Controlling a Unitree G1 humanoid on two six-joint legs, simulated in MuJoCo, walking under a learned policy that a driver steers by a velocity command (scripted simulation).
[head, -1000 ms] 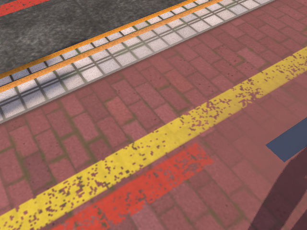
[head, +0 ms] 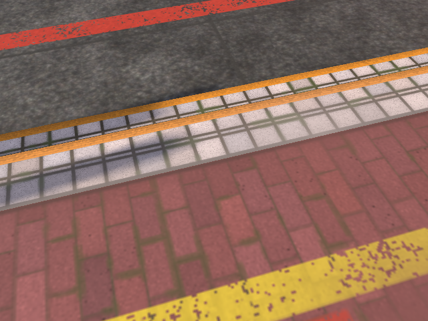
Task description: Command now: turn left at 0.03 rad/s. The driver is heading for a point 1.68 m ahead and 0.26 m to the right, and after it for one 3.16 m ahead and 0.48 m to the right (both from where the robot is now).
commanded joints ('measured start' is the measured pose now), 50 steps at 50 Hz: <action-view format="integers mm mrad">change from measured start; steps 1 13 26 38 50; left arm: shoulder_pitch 1 -3 26 84 139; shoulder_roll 130 112 97 77 57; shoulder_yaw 20 10 -1 -12 -19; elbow -31 8 46 66 75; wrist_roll -4 -4 -1 0 -1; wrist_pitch -10 6 10 6 2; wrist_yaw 8 6 10 13 14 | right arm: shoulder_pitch -26 -24 -32 -15 16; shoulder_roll -93 -106 -103 -93 -81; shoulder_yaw -25 -25 -17 -10 -2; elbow -40 49 131 181 210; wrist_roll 5 11 13 14 15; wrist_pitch -14 -10 -7 -4 -3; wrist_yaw -2 -14 -20 -23 -27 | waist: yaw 5 8 5 1 -2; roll -49 -13 -17 -14 -18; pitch -55 -42 -14 5 16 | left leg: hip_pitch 89 117 114 102 95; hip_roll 68 78 76 72 68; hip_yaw -58 -63 -58 -52 -45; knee -42 -42 -65 -80 -82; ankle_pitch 161 208 140 87 80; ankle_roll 32 26 20 14 9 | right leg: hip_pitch -26 5 -1 -17 -28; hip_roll -51 -19 -3 4 7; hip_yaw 48 22 7 1 -2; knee -96 -89 -113 -124 -131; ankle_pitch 144 177 122 83 75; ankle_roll -48 -45 -40 -40 -43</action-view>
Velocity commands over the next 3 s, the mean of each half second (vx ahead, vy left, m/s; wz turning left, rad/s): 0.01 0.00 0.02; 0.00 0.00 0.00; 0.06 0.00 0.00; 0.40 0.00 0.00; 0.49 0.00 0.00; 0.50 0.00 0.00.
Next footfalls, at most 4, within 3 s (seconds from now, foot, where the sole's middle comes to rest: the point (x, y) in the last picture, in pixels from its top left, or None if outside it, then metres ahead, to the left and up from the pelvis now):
2.04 right None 0.47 -0.13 -0.77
2.60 left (198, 239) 0.79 0.11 -0.77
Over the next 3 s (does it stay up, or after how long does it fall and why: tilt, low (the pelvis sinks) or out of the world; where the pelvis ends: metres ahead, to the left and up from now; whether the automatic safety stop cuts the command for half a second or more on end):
stays up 0.83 0.02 0.01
